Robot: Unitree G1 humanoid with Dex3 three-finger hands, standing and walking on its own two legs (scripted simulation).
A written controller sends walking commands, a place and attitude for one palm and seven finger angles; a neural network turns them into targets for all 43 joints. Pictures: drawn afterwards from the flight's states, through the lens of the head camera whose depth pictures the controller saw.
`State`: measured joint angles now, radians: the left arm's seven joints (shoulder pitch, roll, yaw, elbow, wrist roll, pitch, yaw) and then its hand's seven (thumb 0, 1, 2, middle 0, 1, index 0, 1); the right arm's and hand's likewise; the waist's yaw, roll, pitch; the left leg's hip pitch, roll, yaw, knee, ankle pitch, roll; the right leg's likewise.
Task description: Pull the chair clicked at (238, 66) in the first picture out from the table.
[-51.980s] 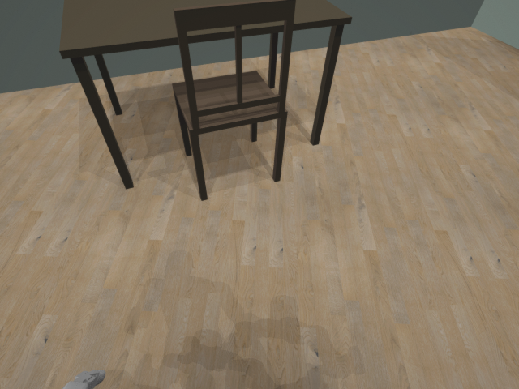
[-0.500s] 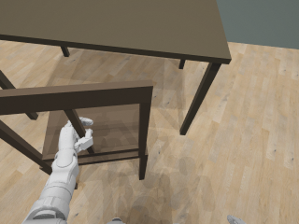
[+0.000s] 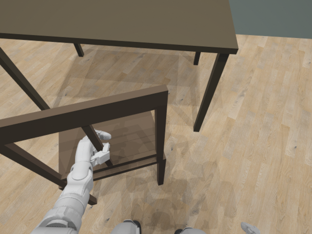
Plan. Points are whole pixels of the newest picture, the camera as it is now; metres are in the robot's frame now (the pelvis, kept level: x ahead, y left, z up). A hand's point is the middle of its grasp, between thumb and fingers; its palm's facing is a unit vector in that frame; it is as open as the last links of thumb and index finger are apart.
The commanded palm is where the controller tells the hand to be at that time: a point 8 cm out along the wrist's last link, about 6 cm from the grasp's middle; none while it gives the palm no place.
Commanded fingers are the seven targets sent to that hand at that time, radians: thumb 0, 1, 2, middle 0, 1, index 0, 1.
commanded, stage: step backward, pulling the chair out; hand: left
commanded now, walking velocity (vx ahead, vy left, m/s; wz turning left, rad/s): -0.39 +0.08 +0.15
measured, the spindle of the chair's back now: (100, 147) +0.36 +0.18 -0.08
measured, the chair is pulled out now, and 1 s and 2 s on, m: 0.28 0.34 0.51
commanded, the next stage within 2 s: none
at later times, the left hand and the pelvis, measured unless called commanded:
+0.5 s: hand (106, 164) +0.30 +0.15 -0.06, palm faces +0.08 -0.98 -0.19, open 5.2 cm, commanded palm +0.28 +0.20 -0.05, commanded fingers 0.00 0.90 0.90 -0.50 -1.45 -0.50 -1.45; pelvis -0.04 -0.01 -0.01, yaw +2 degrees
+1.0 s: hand (104, 171) +0.28 +0.15 -0.06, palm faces +0.04 -0.98 -0.19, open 5.2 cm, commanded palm +0.25 +0.20 -0.06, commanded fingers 0.00 0.90 0.90 -0.50 -1.45 -0.50 -1.45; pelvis -0.07 +0.01 +0.00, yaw +4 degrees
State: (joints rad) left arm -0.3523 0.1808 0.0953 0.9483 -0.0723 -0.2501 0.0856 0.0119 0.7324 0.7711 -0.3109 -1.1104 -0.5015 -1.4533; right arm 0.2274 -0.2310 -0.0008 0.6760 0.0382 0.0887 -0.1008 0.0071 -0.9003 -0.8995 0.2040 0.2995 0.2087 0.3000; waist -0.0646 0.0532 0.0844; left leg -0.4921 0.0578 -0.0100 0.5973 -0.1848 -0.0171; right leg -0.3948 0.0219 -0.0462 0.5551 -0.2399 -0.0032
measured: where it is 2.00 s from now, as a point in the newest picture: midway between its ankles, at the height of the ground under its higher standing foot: outside the picture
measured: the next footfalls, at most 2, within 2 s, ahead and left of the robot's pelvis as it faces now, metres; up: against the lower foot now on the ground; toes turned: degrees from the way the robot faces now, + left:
left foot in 0.70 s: -0.04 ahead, +0.15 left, +0.00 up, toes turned +4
right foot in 1.28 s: -0.05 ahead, -0.11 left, +0.00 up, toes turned +3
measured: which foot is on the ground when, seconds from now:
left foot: down 0.00-0.48, up 0.50-0.68, down 0.70-1.00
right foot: down 0.00-1.00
